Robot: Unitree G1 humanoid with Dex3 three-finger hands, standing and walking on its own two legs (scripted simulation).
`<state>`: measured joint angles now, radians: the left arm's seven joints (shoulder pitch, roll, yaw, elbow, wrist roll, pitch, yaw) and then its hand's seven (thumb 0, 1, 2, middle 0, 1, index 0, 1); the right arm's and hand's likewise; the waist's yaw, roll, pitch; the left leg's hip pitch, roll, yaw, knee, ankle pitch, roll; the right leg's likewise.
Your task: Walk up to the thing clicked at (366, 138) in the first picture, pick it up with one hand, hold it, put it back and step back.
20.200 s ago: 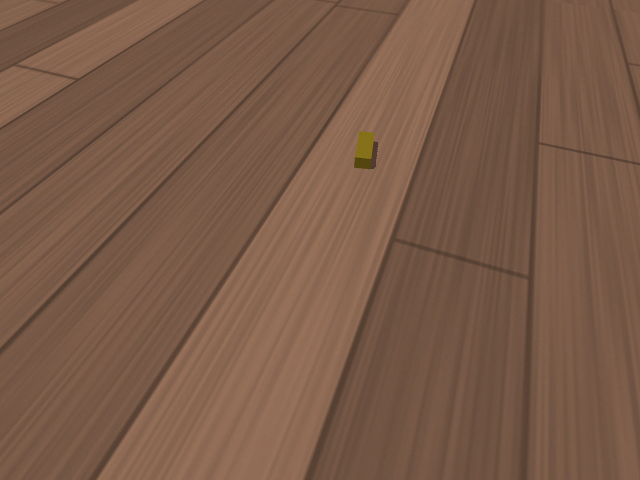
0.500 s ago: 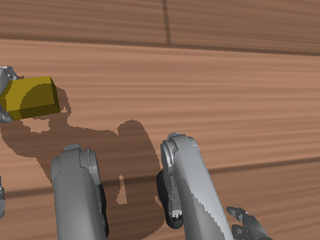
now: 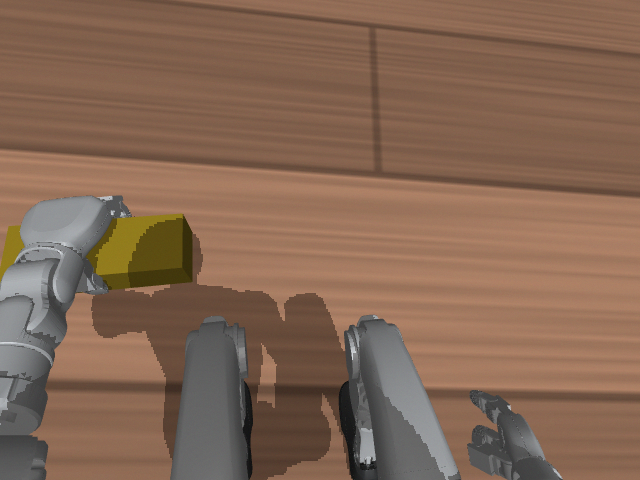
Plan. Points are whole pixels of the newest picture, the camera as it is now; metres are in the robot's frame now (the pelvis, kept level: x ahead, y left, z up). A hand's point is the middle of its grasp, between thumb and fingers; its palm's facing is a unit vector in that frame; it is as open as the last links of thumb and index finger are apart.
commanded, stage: lift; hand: left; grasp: from above
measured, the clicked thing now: (105, 255) +0.40 +0.29 -0.12
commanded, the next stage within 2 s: hold in 0.90 s
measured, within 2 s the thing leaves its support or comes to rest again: neither
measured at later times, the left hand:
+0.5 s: hand (21, 236) +0.34 +0.26 +0.10, palm faces -0.43 -0.11 -0.90, open 10.6 cm
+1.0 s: hand out of the picture +0.37 +0.25 +0.17, palm faces -0.44 -0.12 -0.89, open 10.6 cm
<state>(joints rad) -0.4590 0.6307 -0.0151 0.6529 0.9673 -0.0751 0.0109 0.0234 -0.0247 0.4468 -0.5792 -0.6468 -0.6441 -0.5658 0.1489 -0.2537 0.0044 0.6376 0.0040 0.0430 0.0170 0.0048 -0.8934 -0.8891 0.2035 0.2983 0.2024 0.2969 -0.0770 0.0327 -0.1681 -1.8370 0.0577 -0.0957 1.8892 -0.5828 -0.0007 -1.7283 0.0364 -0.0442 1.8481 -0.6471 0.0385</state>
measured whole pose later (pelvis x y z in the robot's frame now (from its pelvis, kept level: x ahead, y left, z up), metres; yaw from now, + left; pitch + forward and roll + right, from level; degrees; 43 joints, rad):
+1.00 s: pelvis +0.07 +0.01 +0.25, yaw +3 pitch +10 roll -1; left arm -0.29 0.38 -0.19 0.77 0.98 0.05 0.12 0.02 -0.05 0.46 -0.61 -0.63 -0.66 -0.56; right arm 0.26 -0.24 -0.03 0.73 0.04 -0.04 -0.05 0.01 -0.90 -0.89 0.20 0.30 0.20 0.30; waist -0.05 0.04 -0.08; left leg -0.65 0.04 0.03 0.83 -0.35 0.00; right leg -0.59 0.00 0.03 0.81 -0.39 0.03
